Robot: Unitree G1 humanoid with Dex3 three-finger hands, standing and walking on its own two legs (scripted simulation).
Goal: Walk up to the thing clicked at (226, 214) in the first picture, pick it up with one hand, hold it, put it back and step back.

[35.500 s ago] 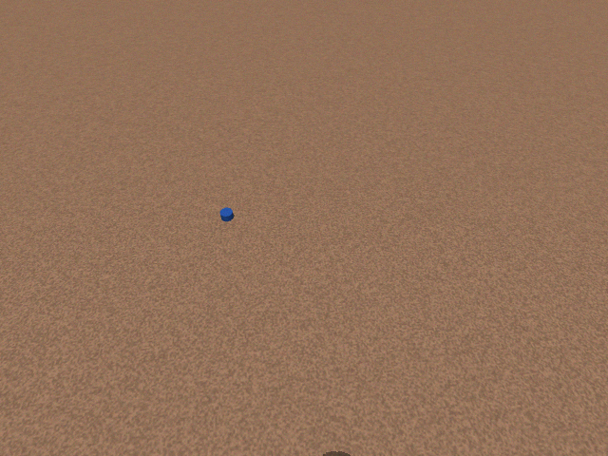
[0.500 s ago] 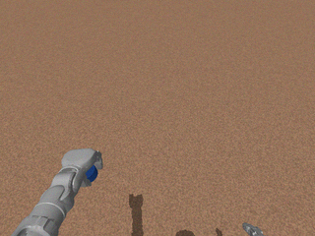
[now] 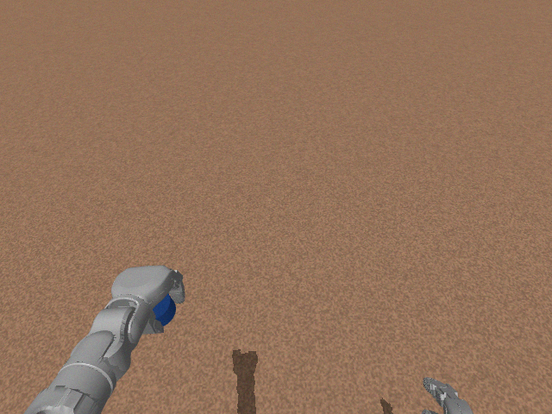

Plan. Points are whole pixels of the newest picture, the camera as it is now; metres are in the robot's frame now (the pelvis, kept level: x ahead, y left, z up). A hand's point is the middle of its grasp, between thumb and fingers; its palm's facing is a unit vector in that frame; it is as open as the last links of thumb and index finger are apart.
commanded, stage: hold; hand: left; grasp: from above
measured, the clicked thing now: (156, 308) +0.32 +0.22 -0.08
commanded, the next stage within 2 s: crouch in 0.88 s
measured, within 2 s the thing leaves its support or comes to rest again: neither
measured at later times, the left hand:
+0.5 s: hand (148, 310) +0.29 +0.22 -0.04, palm faces -0.44 -0.04 -0.90, open 7.4 cm
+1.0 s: hand (147, 307) +0.30 +0.22 -0.04, palm faces -0.44 -0.05 -0.89, open 7.4 cm
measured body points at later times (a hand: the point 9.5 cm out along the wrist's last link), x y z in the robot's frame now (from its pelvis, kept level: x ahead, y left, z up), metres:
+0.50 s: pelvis +0.00 +0.00 +0.00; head +0.01 -0.02 +0.45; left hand +0.31 +0.22 +0.01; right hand +0.14 -0.25 -0.11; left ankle +0.02 +0.12 -0.73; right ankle +0.01 -0.12 -0.73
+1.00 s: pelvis +0.01 +0.01 +0.01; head +0.02 -0.01 +0.45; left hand +0.32 +0.22 +0.01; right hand +0.14 -0.25 -0.11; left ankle +0.02 +0.12 -0.73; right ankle +0.01 -0.12 -0.73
